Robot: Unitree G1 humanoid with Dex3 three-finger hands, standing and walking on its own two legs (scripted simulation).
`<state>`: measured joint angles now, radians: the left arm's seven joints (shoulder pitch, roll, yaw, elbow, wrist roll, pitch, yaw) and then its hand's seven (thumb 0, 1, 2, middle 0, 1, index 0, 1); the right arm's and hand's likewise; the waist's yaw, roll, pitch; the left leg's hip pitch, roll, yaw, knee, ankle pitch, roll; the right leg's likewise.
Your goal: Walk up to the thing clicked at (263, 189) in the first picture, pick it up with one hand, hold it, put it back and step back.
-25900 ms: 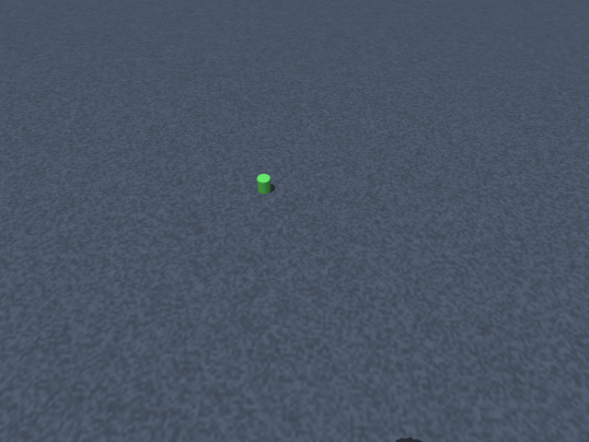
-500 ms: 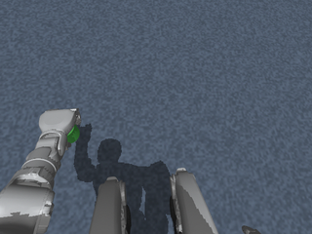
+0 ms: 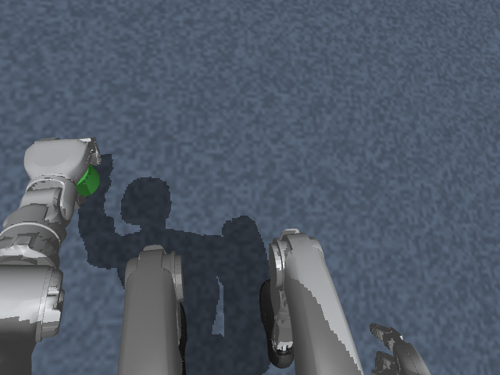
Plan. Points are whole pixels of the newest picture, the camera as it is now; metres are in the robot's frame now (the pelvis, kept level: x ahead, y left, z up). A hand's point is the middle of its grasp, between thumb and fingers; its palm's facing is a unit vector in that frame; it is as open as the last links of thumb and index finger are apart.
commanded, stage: crouch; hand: left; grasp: from above
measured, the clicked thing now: (74, 175) +0.46 +0.26 -0.17
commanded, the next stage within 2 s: lower in 0.60 s
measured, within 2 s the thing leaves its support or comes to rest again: rests again in 1.86 s
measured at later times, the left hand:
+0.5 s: hand (85, 185) +0.45 +0.26 -0.22, palm faces -0.46 -0.04 -0.89, open 9.1 cm
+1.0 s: hand (93, 191) +0.45 +0.26 -0.27, palm faces -0.49 -0.06 -0.87, open 9.1 cm
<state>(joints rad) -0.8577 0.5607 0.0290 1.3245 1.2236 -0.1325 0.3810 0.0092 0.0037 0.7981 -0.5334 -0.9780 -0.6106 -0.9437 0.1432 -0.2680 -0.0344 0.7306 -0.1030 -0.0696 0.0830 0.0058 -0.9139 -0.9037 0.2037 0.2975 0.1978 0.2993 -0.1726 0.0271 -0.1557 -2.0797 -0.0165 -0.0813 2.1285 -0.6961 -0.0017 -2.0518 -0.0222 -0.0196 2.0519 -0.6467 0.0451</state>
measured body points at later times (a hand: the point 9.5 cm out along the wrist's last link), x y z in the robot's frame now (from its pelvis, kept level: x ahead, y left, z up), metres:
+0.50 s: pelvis -0.01 +0.00 -0.06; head +0.22 +0.04 +0.32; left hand +0.47 +0.26 -0.17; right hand +0.03 -0.28 -0.18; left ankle +0.07 +0.12 -0.38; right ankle +0.10 -0.14 -0.38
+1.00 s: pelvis +0.00 +0.00 -0.09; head +0.24 +0.06 +0.28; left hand +0.47 +0.26 -0.22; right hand +0.04 -0.28 -0.19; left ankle +0.07 +0.12 -0.38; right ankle +0.10 -0.14 -0.38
